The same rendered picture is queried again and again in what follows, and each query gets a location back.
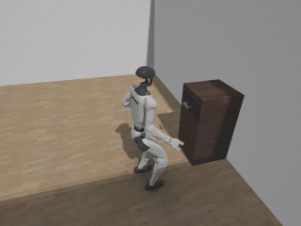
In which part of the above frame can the robot left upper arm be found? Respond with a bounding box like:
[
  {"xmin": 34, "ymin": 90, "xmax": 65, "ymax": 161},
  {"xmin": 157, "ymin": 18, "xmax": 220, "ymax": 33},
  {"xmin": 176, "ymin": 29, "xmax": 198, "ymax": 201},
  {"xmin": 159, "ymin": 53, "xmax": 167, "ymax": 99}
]
[{"xmin": 121, "ymin": 85, "xmax": 139, "ymax": 107}]

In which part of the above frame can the robot right upper arm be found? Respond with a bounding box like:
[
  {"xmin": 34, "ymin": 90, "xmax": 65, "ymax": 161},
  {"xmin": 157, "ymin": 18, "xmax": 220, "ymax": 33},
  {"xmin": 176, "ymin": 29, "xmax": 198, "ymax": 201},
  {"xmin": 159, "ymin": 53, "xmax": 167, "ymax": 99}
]
[{"xmin": 144, "ymin": 97, "xmax": 157, "ymax": 133}]

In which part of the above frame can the right robot forearm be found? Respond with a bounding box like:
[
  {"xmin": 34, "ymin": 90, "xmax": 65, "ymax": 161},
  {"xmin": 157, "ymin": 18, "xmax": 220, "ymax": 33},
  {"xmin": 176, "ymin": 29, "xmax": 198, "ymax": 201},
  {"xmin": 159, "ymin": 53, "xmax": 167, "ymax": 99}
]
[{"xmin": 149, "ymin": 125, "xmax": 173, "ymax": 144}]

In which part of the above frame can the robot left shin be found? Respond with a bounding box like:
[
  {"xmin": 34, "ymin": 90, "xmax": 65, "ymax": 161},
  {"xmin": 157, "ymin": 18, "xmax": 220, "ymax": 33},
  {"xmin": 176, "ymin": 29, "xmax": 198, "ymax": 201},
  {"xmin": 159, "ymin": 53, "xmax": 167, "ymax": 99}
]
[{"xmin": 138, "ymin": 150, "xmax": 153, "ymax": 170}]

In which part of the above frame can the right robot hand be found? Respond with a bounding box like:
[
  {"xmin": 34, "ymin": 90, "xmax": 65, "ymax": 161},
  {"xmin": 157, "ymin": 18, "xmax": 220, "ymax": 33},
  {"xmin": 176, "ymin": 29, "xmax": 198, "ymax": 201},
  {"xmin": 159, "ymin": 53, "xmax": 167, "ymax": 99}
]
[{"xmin": 169, "ymin": 138, "xmax": 184, "ymax": 151}]

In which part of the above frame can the handle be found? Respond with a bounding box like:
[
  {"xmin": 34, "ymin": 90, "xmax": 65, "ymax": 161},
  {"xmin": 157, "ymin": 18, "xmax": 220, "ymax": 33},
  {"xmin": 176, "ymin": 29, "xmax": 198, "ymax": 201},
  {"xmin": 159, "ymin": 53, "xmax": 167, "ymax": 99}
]
[{"xmin": 182, "ymin": 102, "xmax": 192, "ymax": 109}]

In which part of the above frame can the drawer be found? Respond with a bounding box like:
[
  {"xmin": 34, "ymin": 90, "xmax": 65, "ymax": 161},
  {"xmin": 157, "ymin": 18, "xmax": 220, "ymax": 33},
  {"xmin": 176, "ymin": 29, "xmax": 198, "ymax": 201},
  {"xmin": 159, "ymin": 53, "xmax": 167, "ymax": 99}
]
[{"xmin": 182, "ymin": 90, "xmax": 201, "ymax": 121}]

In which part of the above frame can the robot right shin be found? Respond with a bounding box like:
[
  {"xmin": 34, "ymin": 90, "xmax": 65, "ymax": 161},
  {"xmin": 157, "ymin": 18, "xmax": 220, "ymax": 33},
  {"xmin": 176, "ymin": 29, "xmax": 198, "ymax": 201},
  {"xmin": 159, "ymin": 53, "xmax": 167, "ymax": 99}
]
[{"xmin": 150, "ymin": 158, "xmax": 169, "ymax": 186}]

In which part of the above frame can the cabinet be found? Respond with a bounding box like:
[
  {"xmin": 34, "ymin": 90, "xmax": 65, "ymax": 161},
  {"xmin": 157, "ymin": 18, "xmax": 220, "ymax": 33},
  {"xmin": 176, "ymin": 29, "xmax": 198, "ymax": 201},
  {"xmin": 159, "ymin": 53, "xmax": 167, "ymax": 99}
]
[{"xmin": 178, "ymin": 79, "xmax": 245, "ymax": 166}]

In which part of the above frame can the robot shin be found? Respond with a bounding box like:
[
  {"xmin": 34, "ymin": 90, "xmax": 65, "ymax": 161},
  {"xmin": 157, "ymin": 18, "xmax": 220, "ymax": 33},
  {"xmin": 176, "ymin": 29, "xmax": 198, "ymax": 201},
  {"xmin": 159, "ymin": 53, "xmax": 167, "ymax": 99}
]
[
  {"xmin": 138, "ymin": 150, "xmax": 153, "ymax": 170},
  {"xmin": 150, "ymin": 158, "xmax": 169, "ymax": 186}
]

